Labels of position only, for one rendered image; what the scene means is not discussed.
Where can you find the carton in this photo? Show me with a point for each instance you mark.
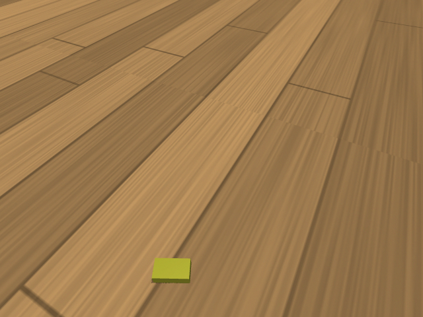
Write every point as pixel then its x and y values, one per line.
pixel 171 270

